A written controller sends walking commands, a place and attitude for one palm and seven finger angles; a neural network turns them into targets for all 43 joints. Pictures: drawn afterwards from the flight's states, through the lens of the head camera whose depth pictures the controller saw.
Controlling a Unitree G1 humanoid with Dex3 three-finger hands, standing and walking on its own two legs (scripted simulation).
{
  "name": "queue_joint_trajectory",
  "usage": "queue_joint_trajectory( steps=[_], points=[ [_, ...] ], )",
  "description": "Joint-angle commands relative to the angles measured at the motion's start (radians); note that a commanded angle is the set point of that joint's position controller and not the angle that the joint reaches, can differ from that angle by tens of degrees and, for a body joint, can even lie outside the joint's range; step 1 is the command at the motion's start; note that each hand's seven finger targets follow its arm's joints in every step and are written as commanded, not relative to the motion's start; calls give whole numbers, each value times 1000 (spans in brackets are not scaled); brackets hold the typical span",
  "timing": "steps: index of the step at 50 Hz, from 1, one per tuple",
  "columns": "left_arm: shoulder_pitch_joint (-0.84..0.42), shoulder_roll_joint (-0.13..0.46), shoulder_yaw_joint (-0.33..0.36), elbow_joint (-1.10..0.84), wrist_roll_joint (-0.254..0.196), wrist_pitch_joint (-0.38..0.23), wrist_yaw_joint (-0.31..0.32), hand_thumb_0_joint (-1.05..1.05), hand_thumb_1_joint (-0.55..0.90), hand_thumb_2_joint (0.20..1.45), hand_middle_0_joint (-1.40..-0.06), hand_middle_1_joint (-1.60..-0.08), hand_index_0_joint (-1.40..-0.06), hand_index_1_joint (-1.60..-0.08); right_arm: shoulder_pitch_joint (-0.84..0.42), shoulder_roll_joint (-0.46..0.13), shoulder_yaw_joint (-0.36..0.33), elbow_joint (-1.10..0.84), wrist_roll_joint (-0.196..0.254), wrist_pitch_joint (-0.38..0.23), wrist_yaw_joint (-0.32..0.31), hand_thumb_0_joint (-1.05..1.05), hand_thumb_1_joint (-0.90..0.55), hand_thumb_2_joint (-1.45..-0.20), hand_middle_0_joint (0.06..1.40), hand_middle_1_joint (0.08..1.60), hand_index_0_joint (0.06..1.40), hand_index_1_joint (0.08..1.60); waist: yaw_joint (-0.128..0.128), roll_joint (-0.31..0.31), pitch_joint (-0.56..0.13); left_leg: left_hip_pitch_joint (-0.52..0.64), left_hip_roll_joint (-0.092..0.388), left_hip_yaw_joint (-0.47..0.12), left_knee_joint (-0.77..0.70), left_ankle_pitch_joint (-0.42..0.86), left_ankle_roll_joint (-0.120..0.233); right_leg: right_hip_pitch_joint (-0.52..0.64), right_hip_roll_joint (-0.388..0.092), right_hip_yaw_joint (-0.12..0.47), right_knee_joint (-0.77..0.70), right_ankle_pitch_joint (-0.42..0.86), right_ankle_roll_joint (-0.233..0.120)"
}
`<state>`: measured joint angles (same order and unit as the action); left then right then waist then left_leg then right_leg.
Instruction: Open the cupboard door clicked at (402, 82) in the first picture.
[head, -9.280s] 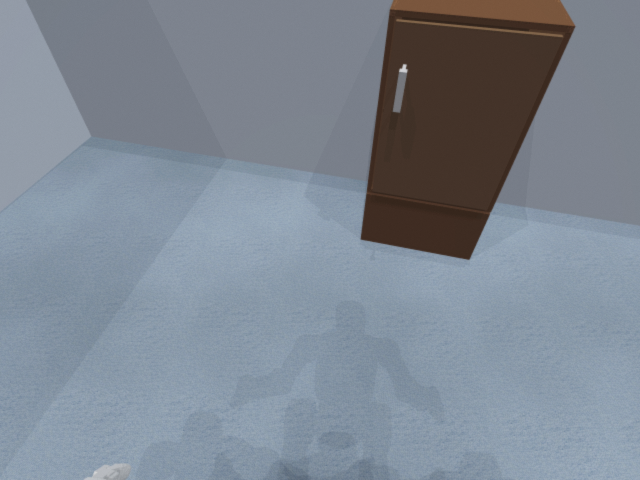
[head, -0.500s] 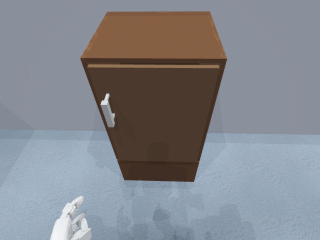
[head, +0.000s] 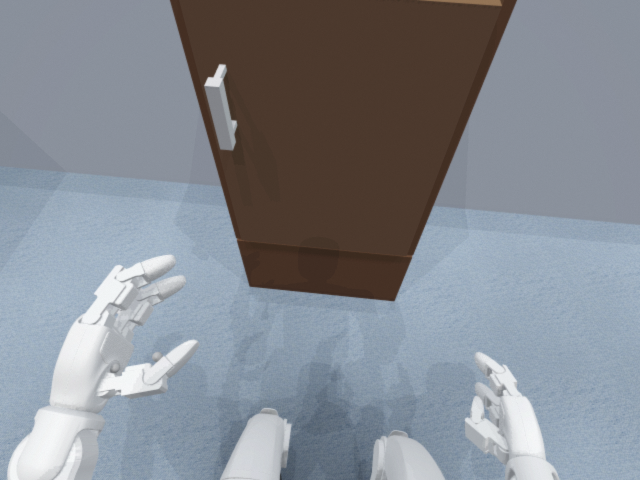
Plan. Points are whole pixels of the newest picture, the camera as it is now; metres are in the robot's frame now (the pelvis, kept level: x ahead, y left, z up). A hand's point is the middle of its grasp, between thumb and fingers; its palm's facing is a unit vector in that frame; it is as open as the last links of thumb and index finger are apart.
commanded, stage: raise the hand with hooked fingers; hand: left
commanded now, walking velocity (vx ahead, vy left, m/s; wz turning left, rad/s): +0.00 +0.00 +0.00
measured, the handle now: (224, 108) +0.63 +0.23 +0.07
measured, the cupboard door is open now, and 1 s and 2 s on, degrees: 0 0 0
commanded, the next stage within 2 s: move the hooked fingers beside the handle in 1.46 s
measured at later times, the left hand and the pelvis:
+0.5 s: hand (120, 321) +0.26 +0.26 +0.06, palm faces -0.04 -1.00 -0.05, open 12.8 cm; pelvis +0.01 +0.03 +0.02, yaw -1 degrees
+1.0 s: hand (87, 263) +0.32 +0.31 +0.09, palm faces +0.01 -1.00 -0.07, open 13.9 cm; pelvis +0.02 +0.03 +0.03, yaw -1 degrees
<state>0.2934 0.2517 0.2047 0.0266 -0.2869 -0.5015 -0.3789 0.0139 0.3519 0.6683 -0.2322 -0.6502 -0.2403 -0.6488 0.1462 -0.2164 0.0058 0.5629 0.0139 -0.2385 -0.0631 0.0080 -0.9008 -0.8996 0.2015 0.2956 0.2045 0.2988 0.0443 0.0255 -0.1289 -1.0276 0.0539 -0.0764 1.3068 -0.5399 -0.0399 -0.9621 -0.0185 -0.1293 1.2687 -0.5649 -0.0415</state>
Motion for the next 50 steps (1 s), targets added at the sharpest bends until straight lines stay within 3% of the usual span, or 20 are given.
queue_joint_trajectory(
  steps=[1, 3, 6, 7, 10, 11, 14, 16, 18, 21, 22, 27, 31, 32, 33, 36, 37, 41, 46, 50],
  points=[
    [0, 164, 114, -10, -41, 166, -37, 0, 130, 570, -255, -795, -255, -795, -5, -158, -62, -182, 35, -27, -29, 0, -900, -900, 200, 300, 200, 300, -28, -50, -202, 115, -58, 51, -251, 93, 67, 217, 21, 171, -374, -58, 31],
    [-9, 199, 178, -64, -63, 220, -6, 0, 83, 550, -258, -825, -258, -825, -14, -149, -59, -211, 37, -15, -28, 0, -900, -900, 200, 300, 200, 300, -4, -61, -247, 133, -66, 62, -273, 110, 65, 276, 6, 177, -396, -67, 40],
    [-22, 194, 226, -126, -74, 179, 81, 0, 13, 520, -263, -870, -263, -870, -13, -123, -56, -202, 26, -18, -25, 0, -900, -900, 200, 300, 200, 300, 12, -65, -258, 164, -53, 52, -294, 159, 63, 277, 20, 139, -360, -1, 32],
    [-49, 196, 224, -173, -65, 141, 105, 0, -10, 510, -265, -885, -265, -885, 5, -121, -55, -198, 21, -23, -21, 0, -900, -900, 200, 300, 200, 300, 10, -29, -269, 175, -51, 52, -298, 174, 62, 265, 20, 131, -345, 23, 29],
    [-84, 161, 169, -134, -24, 32, 137, 0, -80, 480, -270, -930, -270, -930, 37, -129, -59, -158, 9, -36, -10, 0, -900, -900, 200, 300, 200, 300, -35, -23, -199, 180, -49, 46, -307, 137, 61, 172, 29, 97, -317, 18, 27],
    [-105, 159, 148, -102, -17, 12, 126, 0, -103, 470, -272, -945, -272, -945, 40, -140, -57, -155, 7, -38, -9, 0, -900, -900, 200, 300, 200, 300, -49, -28, -157, 162, -49, 43, -299, 112, 62, 140, 32, 97, -313, -1, 23],
    [-160, 153, 91, -43, -1, -20, 62, 0, -173, 440, -277, -990, -277, -990, 71, -174, -57, -140, 12, -51, -12, 0, -900, -900, 200, 300, 200, 300, -84, 14, -143, 175, -50, 37, -314, 29, 64, 73, 31, 85, -306, -31, 22],
    [-178, 170, 93, -26, -25, 0, 9, 0, -220, 420, -280, -1020, -280, -1020, 83, -189, -58, -147, 21, -57, -19, 0, -900, -900, 200, 300, 200, 300, -80, 26, -158, 188, -54, 32, -326, 19, 65, 94, 31, 87, -312, -23, 18],
    [-172, 227, 147, -46, -41, 22, -19, 0, -267, 400, -283, -1050, -283, -1050, 88, -199, -63, -153, 28, -60, -25, 0, -900, -900, 200, 300, 200, 300, -59, 36, -224, 236, -52, 28, -347, 61, 64, 140, 32, 82, -316, 25, 16],
    [-185, 292, 228, -101, -64, 49, -15, 0, -337, 370, -288, -1095, -288, -1095, 91, -196, -60, -158, 23, -58, -28, 0, -900, -900, 200, 300, 200, 300, -27, 90, -284, 292, -52, 21, -361, 156, 59, 190, 38, 66, -295, 113, 10],
    [-174, 281, 234, -114, -68, 51, -4, 0, -360, 360, -290, -1110, -290, -1110, 88, -191, -59, -162, 22, -56, -25, 0, -900, -900, 200, 300, 200, 300, -22, 92, -291, 316, -49, 17, -371, 187, 54, 192, 39, 55, -290, 139, 10],
    [-193, 241, 232, -34, -62, 59, 36, 0, -477, 310, -298, -1185, -298, -1185, 90, -185, -54, -152, 15, -36, -10, 0, -900, -900, 200, 300, 200, 300, -43, 83, -216, 310, -46, 13, -364, 234, 44, 160, 46, 39, -286, 181, 12],
    [-245, 225, 178, 33, -44, 86, -20, 0, -500, 300, -300, -1200, -300, -1200, 106, -200, -52, -157, 17, -25, -5, 0, -900, -900, 200, 300, 200, 300, -71, 83, -202, 317, -42, 12, -354, 247, 44, 137, 51, 39, -288, 201, 11],
    [-265, 245, 185, 42, -42, 95, -38, 0, -500, 300, -300, -1200, -300, -1200, 110, -206, -52, -156, 19, -23, -6, 0, -900, -900, 200, 300, 200, 300, -73, 79, -214, 321, -41, 15, -352, 245, 44, 138, 49, 43, -295, 203, 14],
    [-289, 265, 196, 42, -46, 103, -55, 0, -500, 300, -300, -1200, -300, -1200, 109, -208, -50, -158, 19, -22, -7, 0, -900, -900, 200, 300, 200, 300, -69, 98, -228, 327, -44, 16, -354, 254, 44, 151, 48, 45, -299, 211, 13],
    [-348, 329, 254, 52, -66, 111, -86, 0, -500, 300, -300, -1200, -300, -1200, 110, -212, -46, -161, 18, -23, -17, 0, -900, -900, 200, 300, 200, 300, -63, 71, -253, 331, -44, 14, -344, 285, 48, 178, 55, 48, -297, 232, 8],
    [-365, 340, 271, 37, -70, 106, -93, 0, -500, 300, -300, -1200, -300, -1200, 109, -210, -47, -159, 19, -23, -17, 0, -900, -900, 200, 300, 200, 300, -57, 93, -284, 358, -44, 15, -344, 311, 45, 180, 53, 49, -294, 247, 8],
    [-391, 386, 333, 65, -93, 85, -90, 0, -500, 300, -300, -1200, -300, -1200, 108, -204, -41, -150, 11, -22, -20, 0, -900, -900, 200, 300, 200, 300, -43, 90, -300, 356, -43, 15, -335, 350, 42, 199, 55, 50, -284, 273, 6],
    [-411, 385, 324, 147, -91, 104, -121, 0, -500, 300, -300, -1200, -300, -1200, 120, -211, -44, -141, 17, -14, -16, 0, -900, -900, 200, 300, 200, 300, -49, 105, -306, 356, -43, 24, -332, 376, 45, 201, 51, 55, -289, 298, 8],
    [-394, 373, 309, 195, -96, 138, -154, 0, -500, 300, -300, -1200, -300, -1200, 131, -219, -51, -148, 24, -4, -13, 0, -900, -900, 200, 300, 200, 300, -55, 55, -302, 349, -43, 32, -339, 369, 52, 214, 48, 56, -309, 309, 17]
  ],
)
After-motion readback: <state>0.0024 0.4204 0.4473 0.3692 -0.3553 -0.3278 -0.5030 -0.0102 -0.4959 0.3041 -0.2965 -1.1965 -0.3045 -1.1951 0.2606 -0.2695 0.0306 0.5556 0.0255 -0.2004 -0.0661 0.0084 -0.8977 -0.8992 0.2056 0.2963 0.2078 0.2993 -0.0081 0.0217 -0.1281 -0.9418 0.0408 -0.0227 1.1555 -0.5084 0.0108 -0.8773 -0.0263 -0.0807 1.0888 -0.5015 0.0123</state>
